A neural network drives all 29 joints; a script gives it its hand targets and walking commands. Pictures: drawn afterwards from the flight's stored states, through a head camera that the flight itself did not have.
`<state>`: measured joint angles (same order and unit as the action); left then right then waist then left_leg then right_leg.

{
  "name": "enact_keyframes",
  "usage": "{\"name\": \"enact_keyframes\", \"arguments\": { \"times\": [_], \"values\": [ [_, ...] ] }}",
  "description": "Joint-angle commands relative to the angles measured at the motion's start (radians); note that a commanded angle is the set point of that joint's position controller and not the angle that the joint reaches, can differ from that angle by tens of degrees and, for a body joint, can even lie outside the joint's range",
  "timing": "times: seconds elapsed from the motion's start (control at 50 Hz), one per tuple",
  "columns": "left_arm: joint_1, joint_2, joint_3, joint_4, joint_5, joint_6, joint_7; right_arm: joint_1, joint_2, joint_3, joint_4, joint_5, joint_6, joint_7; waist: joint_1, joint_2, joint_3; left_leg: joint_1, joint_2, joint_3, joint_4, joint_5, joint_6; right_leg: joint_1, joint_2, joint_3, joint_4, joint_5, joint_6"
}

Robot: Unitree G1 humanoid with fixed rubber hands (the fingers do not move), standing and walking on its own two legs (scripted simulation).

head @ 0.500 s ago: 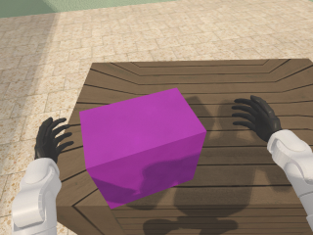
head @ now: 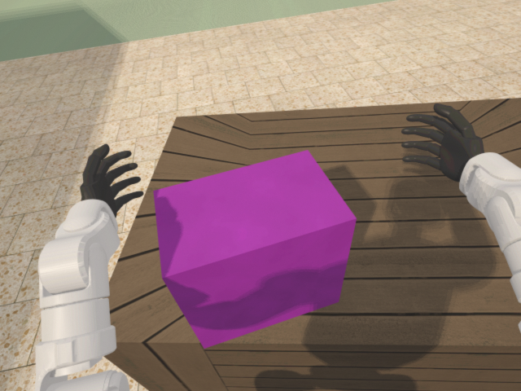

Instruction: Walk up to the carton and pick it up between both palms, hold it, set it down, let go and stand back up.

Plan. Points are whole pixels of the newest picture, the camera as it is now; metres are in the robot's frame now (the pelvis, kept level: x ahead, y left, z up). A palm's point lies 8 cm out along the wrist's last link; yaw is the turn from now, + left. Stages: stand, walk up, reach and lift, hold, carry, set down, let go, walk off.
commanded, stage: reach and lift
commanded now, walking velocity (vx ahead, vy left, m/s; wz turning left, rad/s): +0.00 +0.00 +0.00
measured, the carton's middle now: (254, 251) +0.35 +0.08 +0.02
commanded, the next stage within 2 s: none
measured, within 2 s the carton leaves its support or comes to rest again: neither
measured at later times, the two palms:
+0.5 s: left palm (126, 239) +0.31 +0.26 +0.10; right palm (432, 183) +0.42 -0.21 +0.12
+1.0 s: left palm (138, 257) +0.30 +0.26 +0.06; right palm (399, 186) +0.45 -0.17 +0.09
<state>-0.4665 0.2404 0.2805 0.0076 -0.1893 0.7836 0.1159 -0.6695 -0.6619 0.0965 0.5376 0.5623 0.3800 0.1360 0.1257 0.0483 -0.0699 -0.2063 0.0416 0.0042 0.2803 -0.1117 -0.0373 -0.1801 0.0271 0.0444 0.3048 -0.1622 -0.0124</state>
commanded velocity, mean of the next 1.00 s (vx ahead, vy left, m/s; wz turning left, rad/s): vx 0.00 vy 0.00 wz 0.00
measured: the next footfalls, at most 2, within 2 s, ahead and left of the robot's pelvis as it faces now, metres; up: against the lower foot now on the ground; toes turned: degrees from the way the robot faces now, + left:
none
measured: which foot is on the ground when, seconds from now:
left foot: down 0.00-1.00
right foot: down 0.00-1.00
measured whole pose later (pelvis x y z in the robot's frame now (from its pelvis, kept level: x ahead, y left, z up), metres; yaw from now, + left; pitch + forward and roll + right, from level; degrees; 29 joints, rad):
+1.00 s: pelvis +0.02 -0.01 +0.00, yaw +3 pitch +7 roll -1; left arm -0.29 0.11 0.16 0.32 -0.06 0.22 0.09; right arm -0.63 -0.44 0.08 0.87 0.38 -0.04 0.11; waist 0.15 -0.01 -0.08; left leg -0.32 0.05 -0.05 0.34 -0.15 -0.05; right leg -0.24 0.04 -0.01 0.30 -0.18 -0.03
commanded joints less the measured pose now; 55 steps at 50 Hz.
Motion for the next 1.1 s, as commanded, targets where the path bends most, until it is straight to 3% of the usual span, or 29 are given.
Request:
{"name": "enact_keyframes", "arguments": {
  "times": [0.0,0.04,0.08,0.1,0.14,0.18,0.2,0.22,0.3,0.34,0.36,0.44,0.48,0.56,0.6,0.62,0.66,0.7,0.72,0.74,0.82,0.84,0.86,0.88,0.96,0.98,1.04,1.06,1.08],
  "values": [
    [-0.346,0.202,0.060,-0.031,-0.002,-0.048,-0.004,-0.490,-0.133,0.002,-0.110,0.025,-0.033,-0.007,0.062,-0.209,-0.346,0.068,-0.065,0.051,-0.006,0.163,0.038,0.139,0.037,-0.007,-0.011,0.226,0.027],
    [-0.379,0.196,0.044,-0.102,0.012,-0.046,0.003,-0.515,-0.149,-0.015,-0.074,0.030,-0.044,-0.018,0.042,-0.103,-0.419,0.112,-0.067,0.041,0.014,0.249,0.011,0.155,0.033,-0.014,0.018,0.363,0.031],
    [-0.389,0.210,0.023,-0.108,0.019,-0.045,-0.002,-0.482,-0.137,-0.032,-0.027,0.052,-0.041,-0.020,0.017,-0.034,-0.408,0.143,-0.063,0.043,0.022,0.273,-0.008,0.147,0.034,-0.026,-0.009,0.317,0.023],
    [-0.411,0.211,-0.001,-0.176,0.000,-0.045,-0.003,-0.497,-0.138,-0.063,-0.060,0.043,-0.047,-0.025,-0.020,-0.003,-0.477,0.177,-0.071,0.038,0.035,0.291,-0.019,0.139,0.031,-0.025,-0.015,0.346,0.022],
    [-0.388,0.240,0.017,-0.157,0.035,-0.038,-0.003,-0.453,-0.170,-0.097,0.072,0.024,-0.039,-0.032,-0.040,0.025,-0.419,0.182,-0.064,0.046,0.041,0.311,-0.027,0.102,0.043,-0.036,-0.018,0.294,0.007],
    [-0.358,0.194,-0.020,-0.160,0.016,-0.033,-0.011,-0.442,-0.153,-0.105,0.083,0.022,-0.049,-0.036,-0.056,0.044,-0.441,0.195,-0.070,0.041,0.047,0.334,-0.032,0.115,0.039,-0.046,-0.020,0.336,0.018],
    [-0.330,0.175,-0.033,-0.124,0.026,-0.033,-0.023,-0.413,-0.162,-0.108,0.080,0.002,-0.057,-0.041,-0.071,-0.002,-0.419,0.193,-0.071,0.045,0.060,0.333,-0.024,0.095,0.047,-0.051,-0.016,0.364,0.029],
    [-0.289,0.157,-0.021,-0.074,0.059,-0.035,-0.030,-0.402,-0.134,-0.067,0.145,0.015,-0.054,-0.034,-0.048,0.027,-0.385,0.195,-0.068,0.044,0.050,0.347,-0.023,0.099,0.049,-0.057,-0.027,0.333,0.013],
    [-0.194,0.077,-0.054,0.087,0.060,-0.091,-0.064,-0.353,-0.049,-0.035,0.214,-0.016,-0.081,-0.020,-0.041,-0.021,-0.256,0.139,-0.078,0.039,0.027,0.234,-0.008,0.057,0.027,-0.050,-0.039,0.284,0.040],
    [-0.173,0.063,-0.056,0.085,0.069,-0.150,-0.070,-0.331,-0.031,-0.029,0.123,-0.026,-0.127,-0.016,-0.018,-0.053,-0.298,0.124,-0.075,0.043,0.038,0.267,-0.005,0.082,0.028,-0.055,-0.028,0.316,0.039],
    [-0.142,0.074,-0.028,0.048,0.074,-0.182,-0.080,-0.297,-0.008,-0.012,0.092,-0.047,-0.147,-0.024,-0.006,-0.120,-0.295,0.087,-0.077,0.041,0.045,0.271,0.009,0.142,0.024,-0.040,-0.006,0.389,0.045],
    [-0.156,0.091,-0.042,-0.039,0.043,-0.354,-0.060,-0.344,0.004,-0.064,-0.146,-0.097,-0.270,-0.022,0.023,-0.165,-0.405,0.074,-0.070,0.048,0.059,0.322,-0.002,0.167,0.044,-0.042,0.026,0.393,0.048],
    [-0.167,0.136,0.032,0.035,0.096,-0.410,-0.047,-0.342,0.009,-0.071,-0.097,-0.117,-0.291,-0.029,0.051,-0.159,-0.356,0.039,-0.072,0.058,0.055,0.299,0.004,0.177,0.040,-0.029,0.026,0.347,0.053],
    [-0.226,0.071,-0.061,0.122,0.095,-0.459,-0.005,-0.350,0.042,-0.091,0.041,-0.124,-0.308,-0.009,0.045,-0.052,-0.298,0.086,-0.046,0.049,0.034,0.136,0.002,-0.009,0.049,-0.056,-0.025,0.015,0.012],
    [-0.247,0.033,-0.104,0.241,0.070,-0.465,-0.010,-0.378,0.036,-0.103,0.043,-0.169,-0.312,-0.002,0.047,-0.093,-0.297,0.062,-0.044,0.046,0.019,0.054,0.014,-0.035,0.046,-0.058,-0.037,-0.052,0.008],
    [-0.238,0.029,-0.105,0.190,0.052,-0.486,-0.010,-0.386,0.046,-0.087,-0.033,-0.152,-0.337,-0.006,0.053,-0.118,-0.369,0.082,-0.041,0.048,0.031,0.082,0.023,-0.012,0.053,-0.054,-0.028,-0.024,0.012],
    [-0.248,0.021,-0.113,0.310,0.058,-0.503,-0.013,-0.351,0.050,-0.088,0.084,-0.172,-0.336,-0.011,0.044,-0.102,-0.356,0.061,-0.040,0.051,0.035,0.051,0.018,-0.025,0.045,-0.058,-0.037,-0.059,0.014],
    [-0.249,0.022,-0.111,0.276,0.055,-0.519,-0.011,-0.342,0.028,-0.107,0.087,-0.195,-0.358,-0.017,0.040,-0.105,-0.424,0.074,-0.046,0.052,0.052,0.143,0.009,-0.006,0.055,-0.067,-0.019,0.033,0.012],
    [-0.210,0.009,-0.099,0.353,0.079,-0.514,-0.013,-0.327,0.014,-0.098,0.201,-0.196,-0.351,-0.014,0.046,-0.090,-0.383,0.083,-0.037,0.046,0.049,0.141,0.010,-0.017,0.054,-0.066,-0.025,0.024,0.007],
    [-0.178,-0.008,-0.093,0.292,0.099,-0.526,-0.012,-0.267,0.026,-0.086,0.256,-0.185,-0.364,-0.012,0.018,-0.051,-0.433,0.149,-0.039,0.045,0.057,0.181,-0.006,-0.018,0.054,-0.069,-0.033,0.045,-0.005],
    [-0.077,-0.042,-0.103,0.106,0.134,-0.570,-0.015,-0.198,0.047,-0.072,0.220,-0.190,-0.419,-0.019,0.013,0.005,-0.509,0.246,-0.045,0.038,0.105,0.427,-0.044,0.030,0.073,-0.088,-0.013,0.248,0.000],
    [-0.124,-0.007,-0.095,0.072,0.110,-0.594,-0.017,-0.251,0.047,-0.057,0.181,-0.172,-0.433,-0.028,0.017,-0.022,-0.534,0.207,-0.054,0.042,0.133,0.477,-0.040,0.050,0.070,-0.072,0.004,0.315,0.011],
    [-0.110,-0.045,-0.105,0.160,0.125,-0.604,-0.024,-0.277,0.042,-0.072,0.249,-0.186,-0.445,-0.027,-0.007,-0.048,-0.450,0.199,-0.051,0.034,0.121,0.477,-0.044,0.034,0.075,-0.086,-0.005,0.299,0.007],
    [-0.074,-0.017,-0.101,0.126,0.132,-0.607,-0.028,-0.259,0.028,-0.077,0.185,-0.184,-0.466,-0.026,-0.004,-0.064,-0.446,0.184,-0.057,0.037,0.125,0.487,-0.031,0.043,0.067,-0.080,-0.001,0.358,0.017],
    [-0.052,-0.030,-0.138,0.162,0.151,-0.639,-0.040,-0.227,0.083,-0.038,0.230,-0.140,-0.497,-0.030,-0.015,-0.001,-0.355,0.150,-0.067,0.039,0.114,0.462,-0.039,0.073,0.043,-0.069,-0.010,0.363,0.023],
    [-0.080,-0.021,-0.159,0.096,0.120,-0.640,-0.042,-0.264,0.083,-0.029,0.179,-0.128,-0.497,-0.032,-0.003,-0.017,-0.385,0.144,-0.070,0.045,0.115,0.453,-0.039,0.070,0.047,-0.073,-0.003,0.365,0.036],
    [-0.041,-0.049,-0.128,0.260,0.124,-0.656,-0.057,-0.286,0.128,0.020,0.174,-0.151,-0.496,-0.047,0.016,-0.107,-0.325,0.055,-0.071,0.039,0.080,0.341,-0.002,0.099,0.024,-0.049,0.010,0.413,0.054],
    [-0.043,-0.011,-0.094,0.226,0.120,-0.664,-0.060,-0.266,0.116,0.028,0.145,-0.146,-0.504,-0.058,0.019,-0.112,-0.374,0.041,-0.077,0.044,0.081,0.356,-0.004,0.140,0.014,-0.036,0.024,0.503,0.066],
    [-0.086,-0.031,-0.082,0.299,0.131,-0.665,-0.066,-0.303,0.164,0.048,0.177,-0.141,-0.491,-0.055,0.030,-0.139,-0.361,-0.003,-0.072,0.044,0.049,0.266,0.014,0.138,0.008,-0.035,0.014,0.434,0.075]
  ]
}}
